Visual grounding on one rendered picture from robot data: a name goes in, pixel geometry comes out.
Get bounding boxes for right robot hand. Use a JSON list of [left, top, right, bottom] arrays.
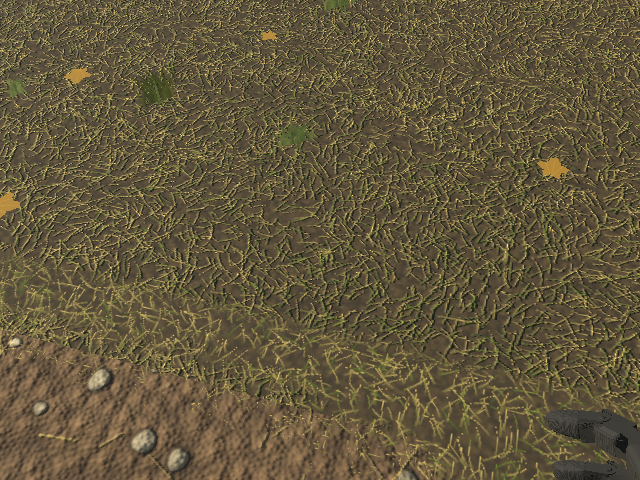
[[546, 409, 640, 480]]

